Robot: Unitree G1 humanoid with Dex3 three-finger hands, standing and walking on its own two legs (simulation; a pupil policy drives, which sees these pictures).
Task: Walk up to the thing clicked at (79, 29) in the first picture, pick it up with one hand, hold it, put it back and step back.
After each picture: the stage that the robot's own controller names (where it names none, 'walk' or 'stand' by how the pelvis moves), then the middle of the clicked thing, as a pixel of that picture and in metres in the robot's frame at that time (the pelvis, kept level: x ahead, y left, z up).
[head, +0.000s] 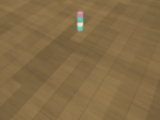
stand; (80, 21) +1.71 +0.02 -0.66
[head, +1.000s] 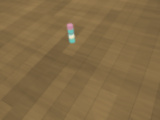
walk; (71, 33) +1.58 +0.23 -0.64
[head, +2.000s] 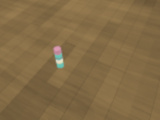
walk; (58, 57) +1.06 +0.28 -0.65
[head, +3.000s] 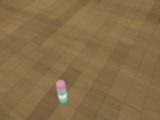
walk; (61, 91) +0.68 +0.20 -0.64
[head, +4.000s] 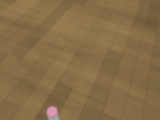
stand; (53, 118) +0.45 +0.17 -0.63
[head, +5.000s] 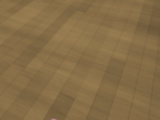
stand; out of the picture +0.40 +0.18 -0.65
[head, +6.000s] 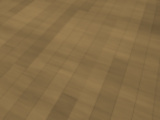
stand; out of the picture +0.39 +0.17 -0.65
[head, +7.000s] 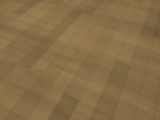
stand; out of the picture +0.40 +0.16 -0.65
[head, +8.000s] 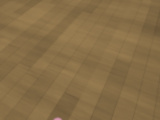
stand; out of the picture +0.42 +0.17 -0.66
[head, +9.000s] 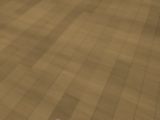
stand; out of the picture +0.40 +0.17 -0.66
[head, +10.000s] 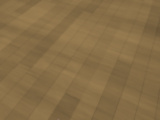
go down; out of the picture +0.40 +0.16 -0.66
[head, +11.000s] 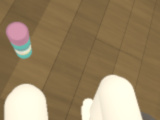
go down; (21, 43) +0.50 +0.18 -0.27
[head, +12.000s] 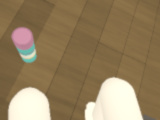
approach; (26, 47) +0.50 +0.17 -0.28
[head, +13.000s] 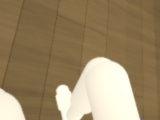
close in; out of the picture +0.50 +0.22 -0.18
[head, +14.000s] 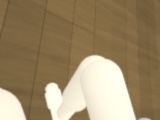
close; out of the picture +0.50 +0.24 -0.18
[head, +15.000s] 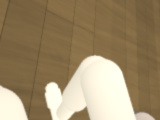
lift; out of the picture +0.45 +0.21 -0.18
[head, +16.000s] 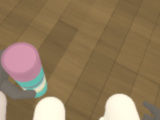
lift; (30, 76) +0.34 +0.16 +0.00
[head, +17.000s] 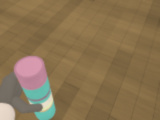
hold; (39, 93) +0.30 +0.14 +0.05
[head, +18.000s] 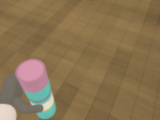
hold; (40, 93) +0.30 +0.14 +0.04
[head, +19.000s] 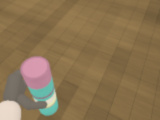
crouch; (43, 90) +0.31 +0.13 +0.03
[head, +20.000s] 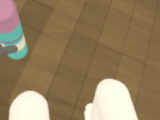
crouch; (10, 34) +0.48 +0.16 -0.05
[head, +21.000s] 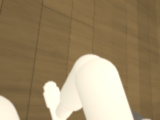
lower; out of the picture +0.48 +0.23 -0.19
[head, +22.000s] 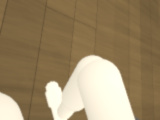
lower; out of the picture +0.48 +0.23 -0.18
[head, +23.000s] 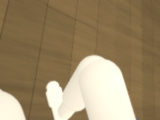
lower; out of the picture +0.48 +0.23 -0.18
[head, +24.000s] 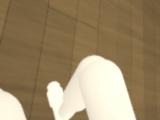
lower; out of the picture +0.47 +0.22 -0.18
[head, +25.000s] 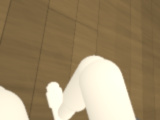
loosen; out of the picture +0.47 +0.21 -0.18
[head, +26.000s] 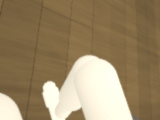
withdraw; out of the picture +0.46 +0.21 -0.19
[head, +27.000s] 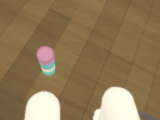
walk; (47, 62) +0.48 +0.14 -0.32
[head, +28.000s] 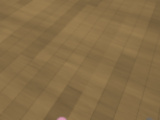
stand; out of the picture +0.39 +0.12 -0.59
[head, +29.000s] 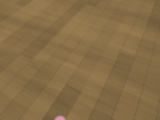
stand; out of the picture +0.40 +0.13 -0.60
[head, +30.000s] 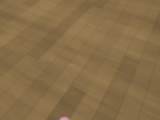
stand; out of the picture +0.39 +0.12 -0.63
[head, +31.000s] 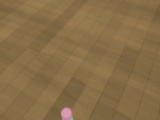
walk; (67, 118) +0.42 +0.12 -0.65
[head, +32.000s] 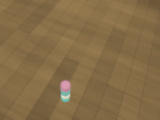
walk; (65, 91) +0.56 +0.08 -0.64
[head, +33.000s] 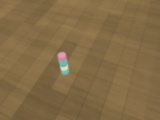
walk; (63, 64) +0.87 +0.21 -0.62
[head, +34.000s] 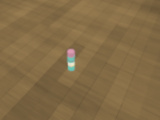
stand; (71, 60) +1.06 +0.11 -0.64
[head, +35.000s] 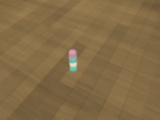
stand; (72, 60) +1.05 +0.10 -0.66
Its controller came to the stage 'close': yes
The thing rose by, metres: 0.69
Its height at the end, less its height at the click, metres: +0.00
